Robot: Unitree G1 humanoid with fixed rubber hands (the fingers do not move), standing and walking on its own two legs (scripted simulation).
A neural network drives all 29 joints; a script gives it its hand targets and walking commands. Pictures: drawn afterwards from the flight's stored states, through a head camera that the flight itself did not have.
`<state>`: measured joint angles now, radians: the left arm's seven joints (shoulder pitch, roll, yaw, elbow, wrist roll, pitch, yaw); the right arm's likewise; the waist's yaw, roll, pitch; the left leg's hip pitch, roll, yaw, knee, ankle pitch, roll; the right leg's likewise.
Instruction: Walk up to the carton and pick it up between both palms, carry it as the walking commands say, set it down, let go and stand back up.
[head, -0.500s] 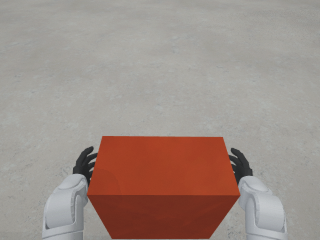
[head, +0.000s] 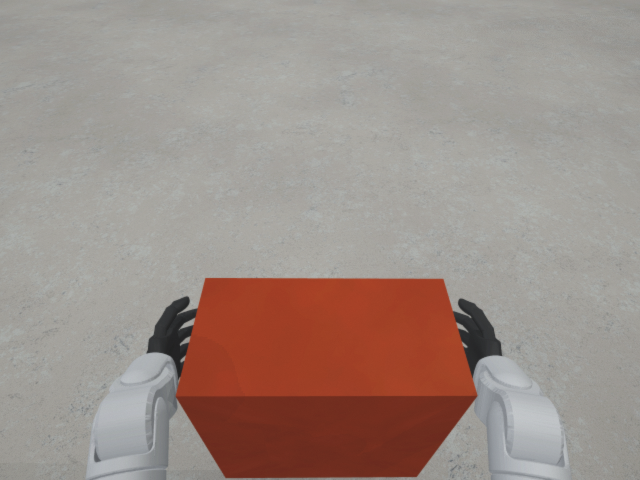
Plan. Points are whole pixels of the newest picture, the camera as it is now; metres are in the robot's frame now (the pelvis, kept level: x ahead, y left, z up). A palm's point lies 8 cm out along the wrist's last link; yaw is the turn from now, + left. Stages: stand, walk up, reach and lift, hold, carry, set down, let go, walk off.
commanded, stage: carry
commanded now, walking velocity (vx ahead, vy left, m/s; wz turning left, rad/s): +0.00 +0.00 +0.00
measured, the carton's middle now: (323, 388) +0.26 +0.00 -0.04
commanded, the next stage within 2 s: hold in 0.66 s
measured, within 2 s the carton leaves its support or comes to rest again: neither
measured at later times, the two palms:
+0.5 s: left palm (173, 364) +0.25 +0.18 +0.04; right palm (489, 363) +0.25 -0.19 +0.04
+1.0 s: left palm (173, 320) +0.30 +0.19 +0.06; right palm (478, 341) +0.27 -0.18 +0.06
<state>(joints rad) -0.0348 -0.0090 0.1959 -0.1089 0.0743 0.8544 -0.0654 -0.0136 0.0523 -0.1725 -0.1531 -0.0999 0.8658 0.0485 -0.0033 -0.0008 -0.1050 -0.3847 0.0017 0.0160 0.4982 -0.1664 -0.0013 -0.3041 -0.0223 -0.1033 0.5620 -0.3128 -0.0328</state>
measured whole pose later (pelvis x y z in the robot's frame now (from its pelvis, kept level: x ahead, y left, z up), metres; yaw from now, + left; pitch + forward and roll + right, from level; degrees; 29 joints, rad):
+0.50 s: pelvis +0.00 -0.01 +0.00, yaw +0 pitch +3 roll +1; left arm -0.02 0.00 0.19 -0.09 0.08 0.82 -0.07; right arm -0.01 0.05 -0.16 -0.12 -0.10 0.83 0.05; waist 0.00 0.00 -0.10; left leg -0.38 0.02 0.00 0.50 -0.17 -0.02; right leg -0.30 -0.01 -0.12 0.56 -0.32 -0.05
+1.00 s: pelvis +0.02 +0.01 +0.01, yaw -7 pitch -6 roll +1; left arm -0.17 0.00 0.26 0.08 0.15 0.80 -0.10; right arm -0.10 0.06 -0.18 0.11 -0.13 0.71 0.04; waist 0.07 -0.05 -0.01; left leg -0.10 -0.01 -0.03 0.39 -0.19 -0.01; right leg -0.04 0.03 0.02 0.41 -0.27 -0.03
